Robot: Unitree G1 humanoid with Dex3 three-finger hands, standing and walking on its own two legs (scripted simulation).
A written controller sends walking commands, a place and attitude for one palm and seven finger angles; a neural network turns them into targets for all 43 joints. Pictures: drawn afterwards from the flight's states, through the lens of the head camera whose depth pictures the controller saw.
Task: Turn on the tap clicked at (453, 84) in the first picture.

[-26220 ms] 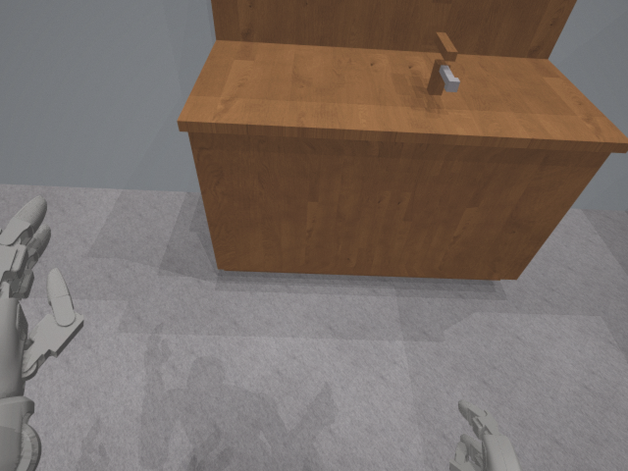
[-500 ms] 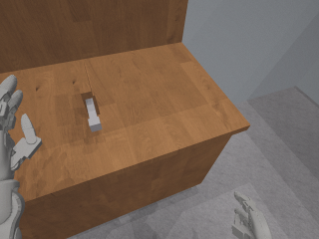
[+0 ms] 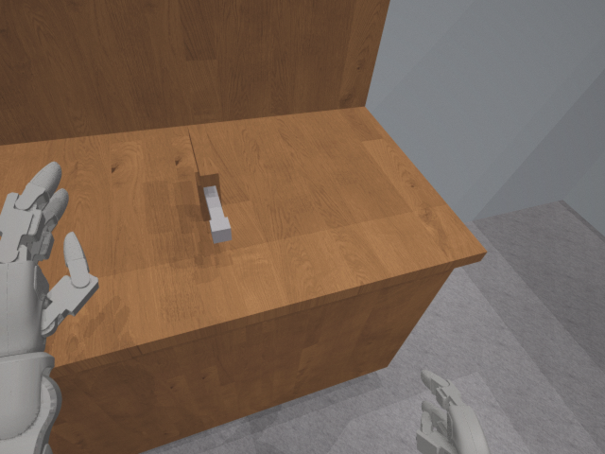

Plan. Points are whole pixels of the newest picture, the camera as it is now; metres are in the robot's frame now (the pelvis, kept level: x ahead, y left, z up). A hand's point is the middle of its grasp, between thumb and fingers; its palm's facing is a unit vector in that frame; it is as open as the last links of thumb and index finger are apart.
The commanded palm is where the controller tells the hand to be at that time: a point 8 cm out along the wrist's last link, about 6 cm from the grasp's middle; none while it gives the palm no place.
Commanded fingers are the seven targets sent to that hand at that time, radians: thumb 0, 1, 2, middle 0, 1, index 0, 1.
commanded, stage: come to a stop and stand still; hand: left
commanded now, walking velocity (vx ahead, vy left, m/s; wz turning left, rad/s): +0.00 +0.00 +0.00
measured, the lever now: (220, 230) +0.41 +0.18 +0.04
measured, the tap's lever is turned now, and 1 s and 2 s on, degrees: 0 0 0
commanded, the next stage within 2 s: look again from close up in 0.02 s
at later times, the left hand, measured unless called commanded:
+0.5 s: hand (105, 274) +0.23 +0.23 +0.17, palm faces +0.41 -0.85 -0.33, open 7.4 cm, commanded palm +0.17 +0.27 +0.18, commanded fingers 0.00 0.90 0.90 -0.20 -0.30 -0.20 -0.30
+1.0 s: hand (180, 246) +0.27 +0.18 +0.17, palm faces +0.38 -0.84 -0.38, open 7.4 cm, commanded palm +0.21 +0.21 +0.18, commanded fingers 0.00 0.90 0.90 -0.20 -0.30 -0.20 -0.30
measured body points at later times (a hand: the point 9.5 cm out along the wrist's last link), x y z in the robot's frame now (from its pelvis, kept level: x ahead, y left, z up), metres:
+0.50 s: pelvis +0.01 -0.01 +0.00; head +0.03 +0.01 +0.45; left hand +0.20 +0.28 +0.19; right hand +0.20 -0.24 -0.06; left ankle +0.03 +0.06 -0.74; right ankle +0.04 -0.14 -0.74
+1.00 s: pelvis +0.05 -0.07 +0.00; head +0.08 -0.06 +0.44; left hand +0.24 +0.22 +0.19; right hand +0.23 -0.29 -0.08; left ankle +0.03 +0.06 -0.74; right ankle +0.04 -0.14 -0.74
